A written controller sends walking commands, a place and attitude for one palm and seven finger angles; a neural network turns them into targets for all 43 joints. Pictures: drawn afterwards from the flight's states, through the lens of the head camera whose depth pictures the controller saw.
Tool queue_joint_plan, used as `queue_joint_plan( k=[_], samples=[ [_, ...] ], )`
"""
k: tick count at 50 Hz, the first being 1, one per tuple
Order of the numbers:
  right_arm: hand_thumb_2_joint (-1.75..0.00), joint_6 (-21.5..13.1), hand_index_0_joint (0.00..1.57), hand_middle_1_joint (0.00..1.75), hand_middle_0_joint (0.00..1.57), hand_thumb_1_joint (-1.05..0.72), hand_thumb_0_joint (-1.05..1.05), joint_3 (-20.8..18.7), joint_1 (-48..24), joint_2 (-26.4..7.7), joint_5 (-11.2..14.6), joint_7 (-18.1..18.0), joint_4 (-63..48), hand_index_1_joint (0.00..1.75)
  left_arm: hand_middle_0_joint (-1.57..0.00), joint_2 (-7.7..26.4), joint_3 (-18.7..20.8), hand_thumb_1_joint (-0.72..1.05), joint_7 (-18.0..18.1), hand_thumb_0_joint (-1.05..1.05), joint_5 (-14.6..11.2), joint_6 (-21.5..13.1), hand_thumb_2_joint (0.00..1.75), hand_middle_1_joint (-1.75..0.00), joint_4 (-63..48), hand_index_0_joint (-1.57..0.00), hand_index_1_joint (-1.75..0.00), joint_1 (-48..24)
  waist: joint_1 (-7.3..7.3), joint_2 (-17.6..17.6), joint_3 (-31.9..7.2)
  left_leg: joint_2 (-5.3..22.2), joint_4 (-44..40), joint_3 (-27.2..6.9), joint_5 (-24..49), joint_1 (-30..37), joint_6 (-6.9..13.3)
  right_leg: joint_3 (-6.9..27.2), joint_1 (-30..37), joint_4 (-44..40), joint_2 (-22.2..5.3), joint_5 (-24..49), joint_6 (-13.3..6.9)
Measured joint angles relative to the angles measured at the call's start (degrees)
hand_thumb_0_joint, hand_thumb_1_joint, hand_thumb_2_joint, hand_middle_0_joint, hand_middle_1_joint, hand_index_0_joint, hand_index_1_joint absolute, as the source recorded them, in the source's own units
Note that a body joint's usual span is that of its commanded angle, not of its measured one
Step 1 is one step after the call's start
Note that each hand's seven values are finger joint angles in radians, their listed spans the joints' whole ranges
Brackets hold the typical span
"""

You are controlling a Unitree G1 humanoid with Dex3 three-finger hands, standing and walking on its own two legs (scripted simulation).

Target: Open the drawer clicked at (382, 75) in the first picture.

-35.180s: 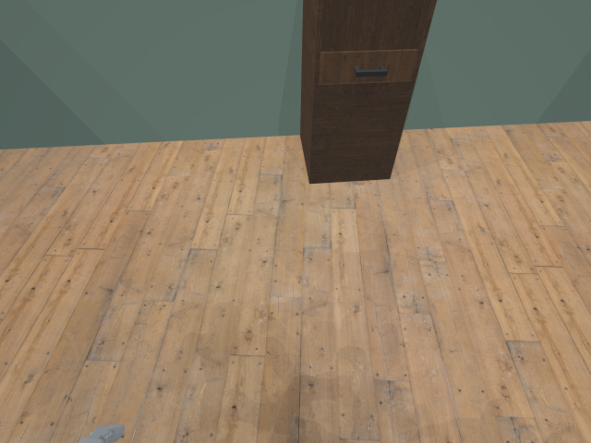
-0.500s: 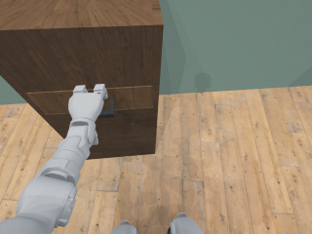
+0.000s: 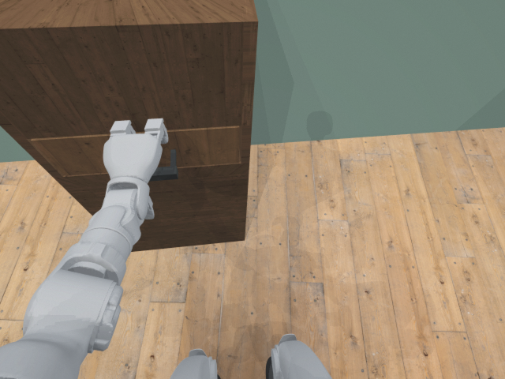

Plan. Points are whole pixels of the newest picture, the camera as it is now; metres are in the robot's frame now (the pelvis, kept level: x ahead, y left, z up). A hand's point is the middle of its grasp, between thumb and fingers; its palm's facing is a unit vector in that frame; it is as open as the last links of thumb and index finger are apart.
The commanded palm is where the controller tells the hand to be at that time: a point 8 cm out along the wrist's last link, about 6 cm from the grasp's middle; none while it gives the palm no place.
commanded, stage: move the hooked fingers above the handle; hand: left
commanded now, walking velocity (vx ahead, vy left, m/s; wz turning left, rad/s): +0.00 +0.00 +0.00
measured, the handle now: (146, 166) +0.53 +0.18 -0.08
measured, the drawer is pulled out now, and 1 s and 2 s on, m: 0.00 0.00 0.00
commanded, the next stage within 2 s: lower the fingers behind the handle in 1.68 s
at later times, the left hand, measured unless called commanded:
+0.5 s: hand (132, 173) +0.47 +0.18 -0.02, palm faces +0.02 -0.04 -1.00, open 13.8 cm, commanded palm +0.45 +0.18 +0.03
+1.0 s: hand (120, 182) +0.46 +0.20 -0.04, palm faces -0.04 -0.02 -1.00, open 13.8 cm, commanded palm +0.45 +0.19 +0.03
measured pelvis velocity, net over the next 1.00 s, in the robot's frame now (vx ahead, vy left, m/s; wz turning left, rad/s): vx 0.01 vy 0.01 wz -0.01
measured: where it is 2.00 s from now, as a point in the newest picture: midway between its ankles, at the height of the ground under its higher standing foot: outside the picture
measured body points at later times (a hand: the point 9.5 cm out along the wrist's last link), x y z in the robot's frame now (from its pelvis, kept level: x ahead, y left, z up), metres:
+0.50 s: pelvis +0.00 +0.01 +0.00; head +0.12 +0.01 +0.43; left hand +0.47 +0.18 +0.03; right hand +0.03 -0.27 -0.13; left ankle -0.01 +0.10 -0.66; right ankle +0.02 -0.11 -0.66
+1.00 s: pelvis +0.01 +0.01 +0.00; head +0.13 +0.01 +0.44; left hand +0.46 +0.20 +0.02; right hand +0.03 -0.26 -0.13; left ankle -0.01 +0.10 -0.66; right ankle +0.02 -0.11 -0.66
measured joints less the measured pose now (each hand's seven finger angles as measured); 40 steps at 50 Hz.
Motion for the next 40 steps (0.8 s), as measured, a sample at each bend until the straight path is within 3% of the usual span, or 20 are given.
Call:
queue_joint_plan(
  k=[5,10,15,19,21,26,32,36,40],
  samples=[
    [-0.90,0.82,0.21,0.30,0.20,-0.91,0.00,0.06,0.02,-0.68,0.09,0.42,-0.59,0.30,-0.33,1.45,1.66,-0.49,1.60,0.00,0.00,2.38,0.30,-1.21,0.61,-0.32,-1.21,-0.97,-0.11,0.47,0.54,0.35,0.41,1.04,-0.25,-0.84,0.25,1.02,-1.32,0.54,0.38,0.14,0.26],
    [-0.90,1.57,0.21,0.30,0.20,-0.91,0.00,0.25,0.71,-0.65,0.76,0.30,-0.73,0.30,-0.33,1.03,1.96,-0.48,-2.02,0.00,-2.00,4.55,0.30,-1.21,0.56,-0.32,-1.22,1.37,0.78,0.70,0.99,0.41,-1.30,1.92,0.22,0.98,0.48,1.93,0.05,-0.81,0.53,0.71,0.57],
    [-0.90,0.57,0.21,0.30,0.20,-0.91,0.00,0.09,1.95,0.05,0.83,-0.67,-0.78,0.30,-0.32,2.15,1.66,-0.49,-4.65,0.00,-2.32,0.47,0.30,-1.20,-1.74,-0.32,-1.21,4.92,1.50,0.27,0.82,0.23,-1.95,1.43,0.40,1.90,0.45,1.48,1.25,-1.58,0.35,0.72,0.55],
    [-0.90,-0.47,0.21,0.30,0.20,-0.90,0.00,-0.71,2.18,0.24,0.27,-0.72,0.21,0.30,-0.32,2.45,-0.12,-0.49,-3.06,0.00,-0.46,-3.58,0.30,-1.20,-4.20,-0.32,-1.20,5.10,2.07,-0.03,0.14,-0.05,-0.38,0.16,-0.18,0.62,0.30,0.22,0.73,-0.63,0.00,-0.02,0.41],
    [-0.90,-0.62,0.21,0.30,0.20,-0.90,0.00,-1.04,1.71,0.13,-0.03,-0.36,0.75,0.30,-0.32,2.07,-0.74,-0.49,-1.33,0.00,0.18,-3.97,0.30,-1.20,-4.27,-0.32,-1.20,4.14,2.06,-0.01,-0.21,-0.13,0.60,-0.39,-0.55,-0.22,0.24,-0.33,0.24,-0.01,-0.12,-0.40,0.37],
    [-0.90,-0.12,0.21,0.30,0.20,-0.91,0.00,-1.01,-0.37,-0.17,-0.23,0.84,0.91,0.30,-0.32,0.40,-0.95,-0.49,2.01,0.00,0.03,0.52,0.30,-1.20,-0.38,-0.32,-1.20,0.17,1.17,0.32,-0.21,-0.17,1.73,-0.67,-0.94,-1.41,0.31,-0.63,-0.68,0.71,-0.18,-0.65,0.45],
    [-0.90,1.16,0.21,0.30,0.20,-0.91,0.00,-0.05,-1.11,0.03,0.13,0.96,-0.87,0.30,-0.32,0.00,0.33,-0.49,-0.70,0.00,-1.73,5.38,0.30,-1.20,1.43,-0.32,-1.20,-0.46,0.47,0.69,0.62,0.16,-0.09,0.71,-0.45,0.01,0.63,0.77,0.00,-0.64,0.23,0.16,0.74],
    [-0.90,1.38,0.21,0.30,0.20,-0.91,0.00,0.18,0.34,0.36,0.32,0.25,-1.44,0.30,-0.32,0.21,0.91,-0.49,-3.67,0.00,-2.56,3.31,0.30,-1.20,-1.09,-0.32,-1.20,2.29,1.02,0.73,0.61,0.30,-1.63,1.37,-0.28,1.86,0.70,1.47,1.43,-1.79,0.45,0.37,0.84],
    [-0.90,1.27,0.21,0.30,0.20,-0.91,0.00,0.08,1.77,0.55,0.27,-0.14,-0.82,0.30,-0.32,0.39,1.02,-0.49,-3.60,0.00,-1.72,-0.44,0.30,-1.20,-3.22,-0.32,-1.20,4.94,1.75,0.56,0.01,0.34,-1.93,1.30,-0.59,2.81,0.61,1.43,2.33,-1.97,0.51,-0.02,0.76]
  ],
)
